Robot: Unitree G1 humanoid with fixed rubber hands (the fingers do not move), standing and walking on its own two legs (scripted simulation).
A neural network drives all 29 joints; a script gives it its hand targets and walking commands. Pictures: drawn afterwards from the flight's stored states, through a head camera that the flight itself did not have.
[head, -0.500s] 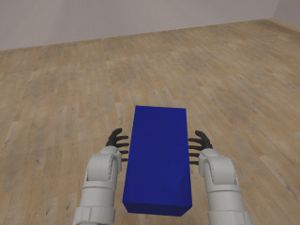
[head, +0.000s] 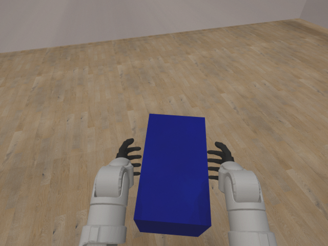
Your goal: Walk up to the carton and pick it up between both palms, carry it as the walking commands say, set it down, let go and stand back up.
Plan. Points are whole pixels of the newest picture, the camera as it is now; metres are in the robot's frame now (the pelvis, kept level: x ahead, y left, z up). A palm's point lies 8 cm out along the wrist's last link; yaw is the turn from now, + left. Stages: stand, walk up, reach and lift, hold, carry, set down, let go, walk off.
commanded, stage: carry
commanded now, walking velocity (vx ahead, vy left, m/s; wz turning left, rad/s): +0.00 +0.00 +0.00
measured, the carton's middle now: (173, 173) +0.34 -0.01 -0.02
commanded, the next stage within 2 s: hold in 0.76 s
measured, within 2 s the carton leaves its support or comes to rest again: neither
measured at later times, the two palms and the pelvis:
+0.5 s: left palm (119, 163) +0.31 +0.13 +0.08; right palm (223, 167) +0.30 -0.12 +0.07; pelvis +0.01 +0.01 +0.00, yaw +0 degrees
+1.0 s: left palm (119, 170) +0.31 +0.13 +0.05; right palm (218, 175) +0.30 -0.12 +0.03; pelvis +0.01 +0.01 +0.01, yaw +0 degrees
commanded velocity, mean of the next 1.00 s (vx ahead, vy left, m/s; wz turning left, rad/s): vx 0.00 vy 0.00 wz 0.00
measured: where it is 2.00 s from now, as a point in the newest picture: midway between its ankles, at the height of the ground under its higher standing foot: outside the picture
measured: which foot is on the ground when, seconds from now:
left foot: down 0.00-1.00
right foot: down 0.00-1.00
